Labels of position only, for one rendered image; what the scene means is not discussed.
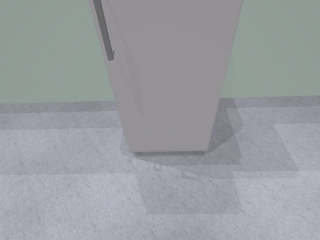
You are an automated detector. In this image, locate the handle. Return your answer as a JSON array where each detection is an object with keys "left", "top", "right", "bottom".
[{"left": 93, "top": 0, "right": 114, "bottom": 61}]

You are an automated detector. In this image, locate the fridge door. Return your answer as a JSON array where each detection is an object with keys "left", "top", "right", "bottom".
[{"left": 89, "top": 0, "right": 242, "bottom": 151}]

